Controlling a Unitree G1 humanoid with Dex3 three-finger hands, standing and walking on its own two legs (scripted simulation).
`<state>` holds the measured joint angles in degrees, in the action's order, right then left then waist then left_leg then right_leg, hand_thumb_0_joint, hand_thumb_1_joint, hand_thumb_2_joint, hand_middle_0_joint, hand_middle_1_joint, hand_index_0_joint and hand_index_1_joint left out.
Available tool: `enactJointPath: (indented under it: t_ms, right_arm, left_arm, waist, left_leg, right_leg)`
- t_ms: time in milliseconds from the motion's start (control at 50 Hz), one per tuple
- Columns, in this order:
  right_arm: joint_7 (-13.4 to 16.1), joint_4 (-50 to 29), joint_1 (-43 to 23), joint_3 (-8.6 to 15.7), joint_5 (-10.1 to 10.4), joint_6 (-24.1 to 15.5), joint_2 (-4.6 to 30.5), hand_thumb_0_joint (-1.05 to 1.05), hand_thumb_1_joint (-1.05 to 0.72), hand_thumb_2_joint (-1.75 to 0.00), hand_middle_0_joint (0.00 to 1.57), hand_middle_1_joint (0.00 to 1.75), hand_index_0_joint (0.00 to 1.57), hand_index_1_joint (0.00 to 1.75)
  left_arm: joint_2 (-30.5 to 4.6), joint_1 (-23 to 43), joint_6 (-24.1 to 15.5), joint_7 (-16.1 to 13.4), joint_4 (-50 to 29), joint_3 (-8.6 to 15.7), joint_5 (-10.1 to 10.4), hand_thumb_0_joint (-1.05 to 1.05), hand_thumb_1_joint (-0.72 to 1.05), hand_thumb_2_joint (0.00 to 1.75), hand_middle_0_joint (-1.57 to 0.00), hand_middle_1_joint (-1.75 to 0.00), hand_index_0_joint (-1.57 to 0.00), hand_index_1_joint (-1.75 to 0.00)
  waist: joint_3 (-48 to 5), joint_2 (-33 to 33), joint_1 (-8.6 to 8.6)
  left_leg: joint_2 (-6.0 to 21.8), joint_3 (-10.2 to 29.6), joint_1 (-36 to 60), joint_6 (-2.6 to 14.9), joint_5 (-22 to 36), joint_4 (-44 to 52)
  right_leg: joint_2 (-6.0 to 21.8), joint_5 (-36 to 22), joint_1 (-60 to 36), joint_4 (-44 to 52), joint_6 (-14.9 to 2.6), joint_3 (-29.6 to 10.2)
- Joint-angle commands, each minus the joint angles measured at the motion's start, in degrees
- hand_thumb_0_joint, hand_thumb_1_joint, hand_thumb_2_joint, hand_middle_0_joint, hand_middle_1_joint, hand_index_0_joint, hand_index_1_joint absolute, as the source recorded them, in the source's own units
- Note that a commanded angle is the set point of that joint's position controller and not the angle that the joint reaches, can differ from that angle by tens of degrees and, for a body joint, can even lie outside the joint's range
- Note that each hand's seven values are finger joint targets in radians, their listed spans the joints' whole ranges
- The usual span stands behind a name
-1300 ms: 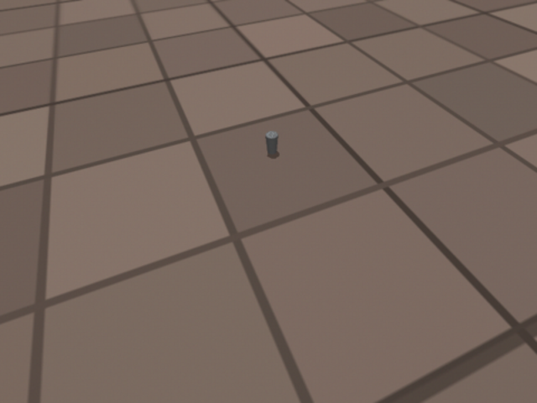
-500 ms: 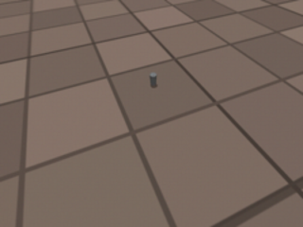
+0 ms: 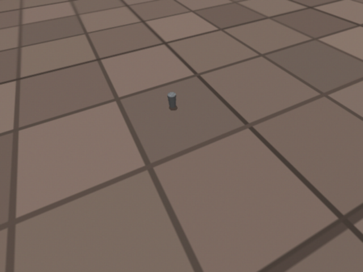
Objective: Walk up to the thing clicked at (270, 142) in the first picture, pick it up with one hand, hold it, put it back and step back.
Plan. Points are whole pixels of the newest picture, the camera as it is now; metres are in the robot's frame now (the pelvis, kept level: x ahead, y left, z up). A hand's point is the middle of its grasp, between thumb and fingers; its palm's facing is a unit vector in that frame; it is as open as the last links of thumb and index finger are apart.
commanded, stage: walk up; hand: left
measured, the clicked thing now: (172, 100) +1.56 +0.14 -0.71
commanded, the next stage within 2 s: none
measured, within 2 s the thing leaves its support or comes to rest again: neither
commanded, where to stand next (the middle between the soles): +1.21 -0.05 m, yaw -3 degrees
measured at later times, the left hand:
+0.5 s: hand (111, 249) +0.22 +0.22 -0.15, palm faces -0.02 -0.94 -0.34, open 7.4 cm
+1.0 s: hand (138, 136) +0.61 +0.20 -0.13, palm faces -0.13 -0.89 -0.43, open 7.4 cm
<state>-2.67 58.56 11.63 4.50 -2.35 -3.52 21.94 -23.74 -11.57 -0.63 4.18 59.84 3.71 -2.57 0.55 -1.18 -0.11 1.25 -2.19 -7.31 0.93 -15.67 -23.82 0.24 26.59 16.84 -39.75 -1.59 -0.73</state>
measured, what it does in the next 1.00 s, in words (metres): walks ahead: right foot, then left foot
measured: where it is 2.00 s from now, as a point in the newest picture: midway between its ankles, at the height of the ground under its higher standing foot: (203, 170)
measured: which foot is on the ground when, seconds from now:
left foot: down 0.00-0.12, up 0.14-0.52, down 0.54-1.00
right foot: up 0.00-0.08, down 0.10-0.58, up 0.60-0.96, down 0.98-1.00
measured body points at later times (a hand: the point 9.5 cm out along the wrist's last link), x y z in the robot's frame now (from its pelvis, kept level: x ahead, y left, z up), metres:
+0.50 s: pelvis +0.22 -0.05 -0.01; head +0.24 -0.05 +0.44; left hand +0.23 +0.27 -0.13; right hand +0.33 -0.37 -0.12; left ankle +0.38 +0.08 -0.72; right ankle +0.08 -0.15 -0.74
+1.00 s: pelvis +0.49 -0.08 -0.02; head +0.48 -0.11 +0.43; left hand +0.61 +0.25 -0.10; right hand +0.49 -0.42 -0.14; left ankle +0.40 +0.07 -0.74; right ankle +0.58 -0.22 -0.74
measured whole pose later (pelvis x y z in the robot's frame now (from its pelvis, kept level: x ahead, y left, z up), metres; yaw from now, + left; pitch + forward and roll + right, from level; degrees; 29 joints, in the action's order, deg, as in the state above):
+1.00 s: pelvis +0.49 -0.08 -0.02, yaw -5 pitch -2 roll +2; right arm -3.7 50.2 20.8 4.2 -0.5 -3.3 25.3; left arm -25.6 -14.9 -4.3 5.1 50.8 4.3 -1.1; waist 1.5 1.0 1.8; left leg 3.9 -6.9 -3.0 -0.5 -27.7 -33.6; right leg 4.6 9.9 24.3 -36.6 -0.5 2.0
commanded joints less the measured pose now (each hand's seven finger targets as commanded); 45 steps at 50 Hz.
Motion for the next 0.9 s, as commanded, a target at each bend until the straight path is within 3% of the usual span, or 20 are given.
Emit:
enactJointPath:
  t_ms: [0, 40, 80, 100, 120, 140, 160, 240, 280, 360, 460, 520, 540, 560, 580, 600, 640, 700, 780, 880]
  right_arm:
    - [0.62, -6.08, -2.08, 5.01, -0.34, -1.48, 18.67, 0.0, -0.9, -0.9, 0.2, 0.3, 0.2, 0.3]
    - [0.14, -7.87, -9.16, 4.6, -0.47, -0.98, 17.6, 0.0, -0.9, -0.9, 0.2, 0.3, 0.2, 0.3]
    - [-0.15, -9.54, -11.03, 3.43, -0.41, -0.25, 13.7, 0.0, -0.9, -0.9, 0.2, 0.3, 0.2, 0.3]
    - [-0.11, -10.19, -9.65, 2.05, -0.35, -0.3, 9.85, 0.0, -0.9, -0.9, 0.2, 0.3, 0.2, 0.3]
    - [-0.29, -11.51, -7.47, 1.03, 0.76, -0.12, 7.77, 0.0, -0.9, -0.9, 0.2, 0.3, 0.2, 0.3]
    - [0.13, -10.39, -5.49, 2.16, 0.53, 0.36, 12.6, 0.0, -0.9, -0.9, 0.2, 0.3, 0.2, 0.3]
    - [-0.07, -9.65, -5.65, 2.83, 0.52, -0.07, 15.41, 0.0, -0.9, -0.9, 0.2, 0.3, 0.2, 0.3]
    - [-0.85, -6.17, 0.69, 2.08, 1.33, -0.31, 13.6, 0.0, -0.9, -0.9, 0.2, 0.3, 0.2, 0.3]
    - [-1.59, -6.82, 0.55, 2.13, 1.14, 0.18, 12.93, 0.0, -0.9, -0.9, 0.2, 0.3, 0.2, 0.3]
    - [-2.35, -11.2, -6.52, 1.88, 0.63, 0.32, 12.1, 0.0, -0.9, -0.9, 0.2, 0.3, 0.2, 0.3]
    - [-1.97, -13.09, -10.65, 2.18, 0.65, -0.72, 10.32, 0.0, -0.9, -0.9, 0.2, 0.3, 0.2, 0.3]
    - [-0.98, -9.79, 3.91, 4.2, -0.1, -1.02, 13.18, 0.0, -0.9, -0.9, 0.2, 0.3, 0.2, 0.3]
    - [-0.43, -8.31, 12.81, 5.61, -1.13, -1.24, 16.31, 0.0, -0.9, -0.9, 0.2, 0.3, 0.2, 0.3]
    - [0.23, -9.21, 17.14, 7.03, -1.62, -1.44, 20.21, 0.0, -0.9, -0.9, 0.2, 0.3, 0.2, 0.3]
    - [0.31, -9.75, 16.32, 7.16, 0.95, -1.45, 20.87, 0.0, -0.9, -0.9, 0.2, 0.3, 0.2, 0.3]
    - [0.61, -10.82, 12.87, 7.34, 1.75, -1.23, 19.8, 0.0, -0.9, -0.9, 0.2, 0.3, 0.2, 0.3]
    - [0.98, -13.41, 5.82, 4.89, 2.26, -1.22, 15.9, 0.0, -0.9, -0.9, 0.2, 0.3, 0.2, 0.3]
    - [1.01, -13.63, 4.22, 3.39, 2.48, -2.2, 13.59, 0.0, -0.9, -0.9, 0.2, 0.3, 0.2, 0.3]
    - [0.47, -15.48, 1.68, 3.3, 2.11, -2.89, 15.08, 0.0, -0.9, -0.9, 0.2, 0.3, 0.2, 0.3]
    - [-0.52, -15.84, 0.86, 3.35, 2.27, -3.02, 16.4, 0.0, -0.9, -0.9, 0.2, 0.3, 0.2, 0.3]
  left_arm:
    - [-10.92, 7.77, -2.78, 0.92, -9.12, 2.8, 0.77, 0.0, 0.9, 0.9, -0.2, -0.3, -0.2, -0.3]
    - [-10.79, 0.52, -2.88, 1.07, -6.67, 3.29, 1.02, 0.0, 0.9, 0.9, -0.2, -0.3, -0.2, -0.3]
    - [-12.73, -11.98, -3.22, 0.04, -1.8, 4.93, 0.8, 0.0, 0.9, 0.9, -0.2, -0.3, -0.2, -0.3]
    - [-17.11, -18.64, -3.58, -0.9, -0.56, 6.56, 0.31, 0.0, 0.9, 0.9, -0.2, -0.3, -0.2, -0.3]
    - [-20.49, -16.95, -3.95, -1.56, -3.38, 7.14, -0.13, 0.0, 0.9, 0.9, -0.2, -0.3, -0.2, -0.3]
    - [-21.59, -8.34, -4.02, -1.49, -6.54, 6.59, 0.44, 0.0, 0.9, 0.9, -0.2, -0.3, -0.2, -0.3]
    - [-21.69, -4.72, -4.07, -1.39, -8.46, 6.13, 0.93, 0.0, 0.9, 0.9, -0.2, -0.3, -0.2, -0.3]
    - [-14.82, -2.44, -5.41, -1.89, -9.04, 4.05, 2.58, 0.0, 0.9, 0.9, -0.2, -0.3, -0.2, -0.3]
    - [-14.12, -2.83, -6.01, -2.02, -9.4, 3.44, 2.88, 0.0, 0.9, 0.9, -0.2, -0.3, -0.2, -0.3]
    - [-15.36, -4.67, -6.15, -1.97, -10.85, 3.75, 2.62, 0.0, 0.9, 0.9, -0.2, -0.3, -0.2, -0.3]
    - [-15.02, -8.32, -5.15, -2.16, -10.54, 2.93, 2.83, 0.0, 0.9, 0.9, -0.2, -0.3, -0.2, -0.3]
    - [-14.37, -7.93, -4.81, -2.9, -12.28, 2.66, 3.16, 0.0, 0.9, 0.9, -0.2, -0.3, -0.2, -0.3]
    - [-11.67, -9.77, -4.63, -3.18, -12.86, 1.7, 3.37, 0.0, 0.9, 0.9, -0.2, -0.3, -0.2, -0.3]
    - [-7.77, -14.13, -4.53, -3.35, -13.51, 0.89, 4.36, 0.0, 0.9, 0.9, -0.2, -0.3, -0.2, -0.3]
    - [-13.12, -14.47, -4.34, -4.14, -12.36, 2.31, 4.78, 0.0, 0.9, 0.9, -0.2, -0.3, -0.2, -0.3]
    - [-14.86, -11.28, -4.49, -4.31, -12.25, 1.75, 4.08, 0.0, 0.9, 0.9, -0.2, -0.3, -0.2, -0.3]
    - [-13.68, -8.6, -5.02, -3.47, -12.49, 1.44, 4.06, 0.0, 0.9, 0.9, -0.2, -0.3, -0.2, -0.3]
    - [-10.81, -10.99, -4.2, -2.14, -11.66, 1.48, 3.89, 0.0, 0.9, 0.9, -0.2, -0.3, -0.2, -0.3]
    - [-9.85, -6.8, -3.72, -0.29, -13.44, 1.5, 2.71, 0.0, 0.9, 0.9, -0.2, -0.3, -0.2, -0.3]
    - [-10.74, -4.95, -4.22, 0.51, -12.18, 3.36, 2.08, 0.0, 0.9, 0.9, -0.2, -0.3, -0.2, -0.3]
  waist:
    - [2.9, 10.04, 1.59]
    - [1.97, 12.8, -3.13]
    - [-2.18, 2.16, -8.85]
    - [-4.36, -13.48, -12.14]
    - [-2.67, -20.34, -10.29]
    - [0.99, -10.39, -6.42]
    - [5.3, -6.17, -4.87]
    - [7.06, -2.03, -0.68]
    - [8.63, -3.11, -0.44]
    - [9.47, -4.39, -2.43]
    - [5.34, -3.77, -4.14]
    - [-3.18, 3.49, 3.14]
    - [-8.69, 9.18, 7.15]
    - [-14.19, 20.71, 7.46]
    - [-16.52, 16.64, 7.3]
    - [-12.86, 12.12, 6.46]
    - [-5.4, 7.2, 3.69]
    - [-0.08, 7.39, 0.55]
    - [6.12, 9.16, 0.15]
    - [4.67, 9.09, -1.05]
  left_leg:
    - [19.35, 19.9, 6.91, 12.14, -19.63, 15.81]
    - [13.71, 9.92, -2.82, 8.83, -14.73, 11.17]
    - [6.21, 0.22, -15.82, 5.32, -13.83, -7.12]
    - [0.09, -4.89, -27.38, 3.64, -15.99, -26.8]
    - [-4.64, -0.62, -38.08, 1.03, -19.26, -37.57]
    - [-0.15, 5.7, -33.82, 0.09, -14.62, -39.54]
    - [2.89, 6.4, -32.46, 0.36, -11.0, -39.59]
    - [5.14, 8.06, -27.28, 1.16, 0.15, -34.97]
    - [5.16, 6.74, -25.94, 0.09, 3.36, -32.02]
    - [5.88, 2.68, -25.01, -1.58, 5.9, -17.94]
    - [2.49, -2.18, -13.62, 0.12, 12.46, -7.8]
    - [-0.13, -2.67, 5.93, 3.68, 10.05, -4.44]
    - [3.47, 2.8, 18.43, 6.84, 4.17, -4.13]
    - [18.31, 26.97, 28.79, 11.72, -3.92, -0.71]
    - [23.93, 41.28, 31.24, 18.09, -3.83, 5.29]
    - [24.74, 38.12, 25.62, 18.11, -6.36, 6.56]
    - [18.84, 19.87, 11.66, 12.75, 7.01, 7.06]
    - [14.01, 7.69, -0.93, 10.92, 17.89, 7.91]
    - [14.33, 4.04, -4.9, 12.92, 7.98, 11.32]
    - [13.32, 3.83, -13.91, 10.52, -7.68, 9.14]
  right_leg:
    - [6.35, 1.19, 13.66, 0.07, 0.65, -3.57]
    - [4.72, -6.84, -1.07, 6.62, 0.24, 0.23]
    - [0.1, -14.87, -22.61, 11.7, 1.08, 4.25]
    - [3.13, -5.23, -32.46, 17.22, -0.47, -4.18]
    - [16.65, 17.2, -31.09, 30.2, -4.98, -31.37]
    - [22.79, 26.21, -20.87, 35.32, -9.25, -39.23]
    - [23.07, 23.88, -15.34, 35.04, -12.61, -39.15]
    - [13.94, -3.22, -11.99, 30.81, -6.86, -16.51]
    - [12.21, -9.15, -9.25, 31.61, -7.85, -11.37]
    - [10.98, -17.24, -9.96, 30.88, -8.54, -5.77]
    - [10.42, -31.62, -11.37, 24.59, -7.24, -2.67]
    - [7.78, -40.26, -7.82, 3.24, -5.66, 0.44]
    - [4.93, -34.49, 1.04, -11.47, -3.54, 1.75]
    - [-3.49, -8.44, 14.8, -26.51, -0.92, 2.28]
    - [-5.68, 4.45, 19.95, -33.26, -1.78, -3.79]
    - [-0.95, 2.62, 21.82, -34.76, -2.39, -6.74]
    - [1.79, -4.62, 17.13, -32.05, -1.67, -8.26]
    - [3.01, -7.99, 10.62, -25.73, -0.04, -4.87]
    - [6.69, -10.67, 12.66, -7.87, 2.04, -0.49]
    - [5.48, -21.81, -1.74, 1.76, 0.76, 2.4]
